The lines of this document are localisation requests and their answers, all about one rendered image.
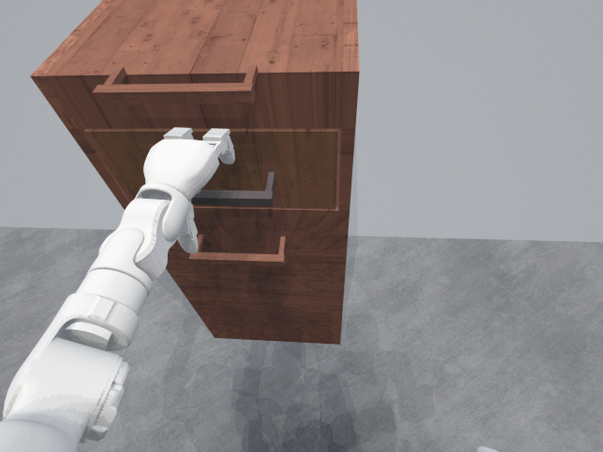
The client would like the left robot forearm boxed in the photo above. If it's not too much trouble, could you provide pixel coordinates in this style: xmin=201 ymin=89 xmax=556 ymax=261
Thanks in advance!
xmin=3 ymin=183 xmax=190 ymax=420

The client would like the handle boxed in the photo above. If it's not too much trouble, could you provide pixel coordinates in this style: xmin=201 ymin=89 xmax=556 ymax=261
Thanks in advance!
xmin=188 ymin=252 xmax=285 ymax=266
xmin=191 ymin=171 xmax=275 ymax=206
xmin=92 ymin=83 xmax=255 ymax=105

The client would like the left robot hand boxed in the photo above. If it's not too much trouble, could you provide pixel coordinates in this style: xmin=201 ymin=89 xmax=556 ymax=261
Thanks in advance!
xmin=143 ymin=127 xmax=236 ymax=253

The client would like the cabinet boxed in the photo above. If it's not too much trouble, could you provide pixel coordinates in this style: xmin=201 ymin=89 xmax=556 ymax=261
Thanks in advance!
xmin=30 ymin=0 xmax=360 ymax=345

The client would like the left robot upper arm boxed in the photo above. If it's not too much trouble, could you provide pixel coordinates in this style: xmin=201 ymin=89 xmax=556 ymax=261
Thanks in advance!
xmin=0 ymin=337 xmax=129 ymax=452

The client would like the drawer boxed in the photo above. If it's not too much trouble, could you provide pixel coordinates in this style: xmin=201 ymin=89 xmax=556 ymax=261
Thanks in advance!
xmin=84 ymin=128 xmax=338 ymax=209

